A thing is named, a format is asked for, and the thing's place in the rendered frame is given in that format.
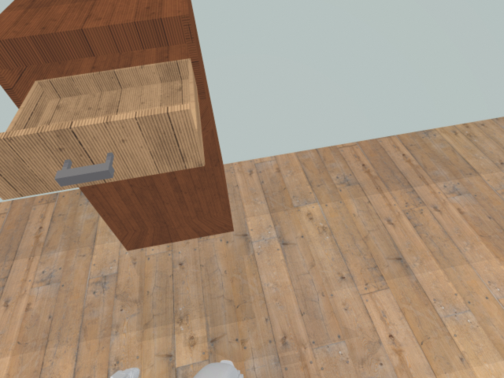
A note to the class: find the left robot thigh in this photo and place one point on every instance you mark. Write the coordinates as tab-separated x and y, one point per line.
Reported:
219	370

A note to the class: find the robot left shin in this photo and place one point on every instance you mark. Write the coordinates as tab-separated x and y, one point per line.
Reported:
228	362

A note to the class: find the handle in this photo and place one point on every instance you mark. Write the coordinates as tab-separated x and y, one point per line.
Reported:
68	176

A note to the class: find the cabinet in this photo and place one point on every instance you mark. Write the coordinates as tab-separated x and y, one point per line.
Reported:
46	39

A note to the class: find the drawer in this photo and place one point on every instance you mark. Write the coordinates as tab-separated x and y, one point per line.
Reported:
148	116

